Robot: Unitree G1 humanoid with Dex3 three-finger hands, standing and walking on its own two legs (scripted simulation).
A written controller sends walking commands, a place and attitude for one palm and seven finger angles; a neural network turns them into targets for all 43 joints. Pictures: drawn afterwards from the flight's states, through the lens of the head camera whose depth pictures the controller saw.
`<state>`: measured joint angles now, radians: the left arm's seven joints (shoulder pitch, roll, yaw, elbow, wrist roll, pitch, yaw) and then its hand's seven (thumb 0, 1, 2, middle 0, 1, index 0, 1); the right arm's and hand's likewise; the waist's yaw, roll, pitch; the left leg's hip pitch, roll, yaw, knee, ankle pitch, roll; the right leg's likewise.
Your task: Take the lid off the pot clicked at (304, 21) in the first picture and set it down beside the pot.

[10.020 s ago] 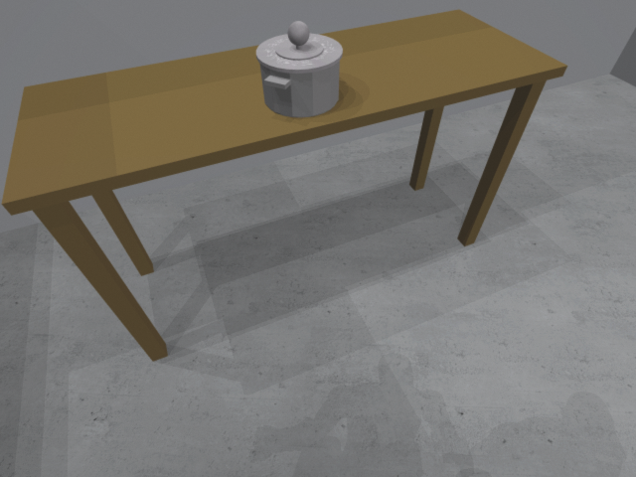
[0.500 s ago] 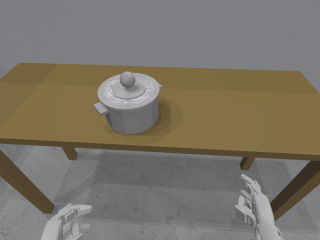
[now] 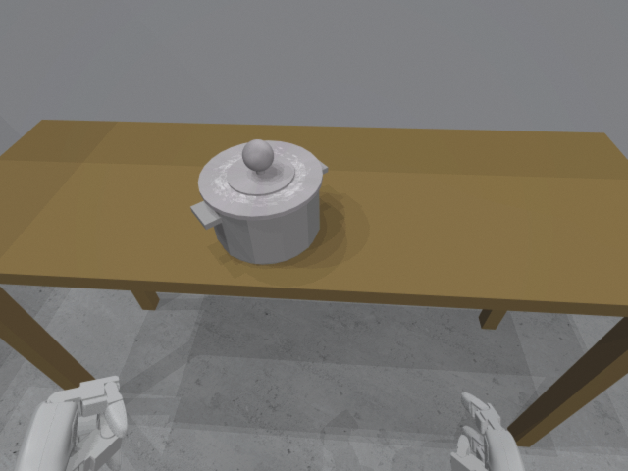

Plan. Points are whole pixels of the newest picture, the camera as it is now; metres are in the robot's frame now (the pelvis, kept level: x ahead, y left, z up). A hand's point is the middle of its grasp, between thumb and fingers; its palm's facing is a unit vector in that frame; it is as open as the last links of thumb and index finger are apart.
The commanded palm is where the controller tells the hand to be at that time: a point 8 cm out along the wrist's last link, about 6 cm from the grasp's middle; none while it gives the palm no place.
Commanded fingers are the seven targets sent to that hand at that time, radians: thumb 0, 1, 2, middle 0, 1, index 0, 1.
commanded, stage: raise the hand higher, near the body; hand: left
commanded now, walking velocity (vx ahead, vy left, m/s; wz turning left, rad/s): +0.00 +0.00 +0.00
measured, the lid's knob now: (258, 155) +0.51 +0.15 +0.15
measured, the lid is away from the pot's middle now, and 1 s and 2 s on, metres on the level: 0.00 0.00 0.00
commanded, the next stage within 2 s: reach forward and open the fingers in 0.62 s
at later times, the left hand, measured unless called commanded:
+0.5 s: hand (108, 386) +0.17 +0.23 +0.11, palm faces +0.31 -0.86 -0.41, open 3.1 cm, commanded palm +0.12 +0.26 +0.14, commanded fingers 0.00 0.90 0.90 -1.30 -1.50 -1.30 -1.50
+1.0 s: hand (76, 354) +0.18 +0.26 +0.13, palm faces +0.01 -0.08 -1.00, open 2.9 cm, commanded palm +0.17 +0.25 +0.19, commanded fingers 0.00 0.41 1.22 -1.15 -0.97 -1.15 -0.97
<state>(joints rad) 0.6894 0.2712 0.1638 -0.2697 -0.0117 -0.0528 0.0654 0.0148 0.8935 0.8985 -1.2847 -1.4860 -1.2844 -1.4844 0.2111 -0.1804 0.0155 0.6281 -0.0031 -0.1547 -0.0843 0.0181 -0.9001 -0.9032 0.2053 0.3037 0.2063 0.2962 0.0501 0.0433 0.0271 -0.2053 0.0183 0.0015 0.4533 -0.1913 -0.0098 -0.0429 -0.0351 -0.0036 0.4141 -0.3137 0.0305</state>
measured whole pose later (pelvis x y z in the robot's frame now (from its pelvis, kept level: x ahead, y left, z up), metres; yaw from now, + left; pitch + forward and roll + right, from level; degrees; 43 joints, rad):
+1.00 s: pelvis -0.01 -0.01 -0.01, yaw +1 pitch +0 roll +0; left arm 0.47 0.65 0.17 -0.49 0.68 0.15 -0.05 0.01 0.68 1.03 -1.24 -1.28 -1.24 -1.28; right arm 0.10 -0.29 0.00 0.54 0.03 0.08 -0.02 0.02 -0.90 -0.90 0.20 0.30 0.20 0.30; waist 0.08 0.13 -0.02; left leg -0.33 0.03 -0.02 0.54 -0.21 -0.02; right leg -0.17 -0.03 -0.02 0.52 -0.35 0.02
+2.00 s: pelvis -0.06 +0.01 -0.01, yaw +1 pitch -3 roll -1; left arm -0.39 0.73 0.03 -0.10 0.73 0.13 -0.44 0.00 -0.39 1.66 -0.88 -0.08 -0.88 -0.08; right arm 0.10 -0.29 0.04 0.58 0.06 0.01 0.00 0.02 -0.90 -0.90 0.20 0.30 0.20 0.30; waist 0.07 0.14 0.03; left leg -0.32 0.00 -0.02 0.47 -0.10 0.00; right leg -0.19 -0.04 -0.02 0.52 -0.28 0.04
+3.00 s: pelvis -0.03 +0.00 -0.01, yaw +2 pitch +1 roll +1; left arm -0.81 0.58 -0.20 0.25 0.81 0.28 -0.52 0.00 -0.40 1.71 -0.89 -0.08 -0.89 -0.08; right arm 0.10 -0.28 0.04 0.60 0.07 0.08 0.02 0.01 -0.90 -0.90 0.20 0.30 0.20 0.30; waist 0.03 0.11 0.01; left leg -0.35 -0.02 -0.01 0.50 -0.15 0.00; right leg -0.23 -0.06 -0.02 0.56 -0.34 0.04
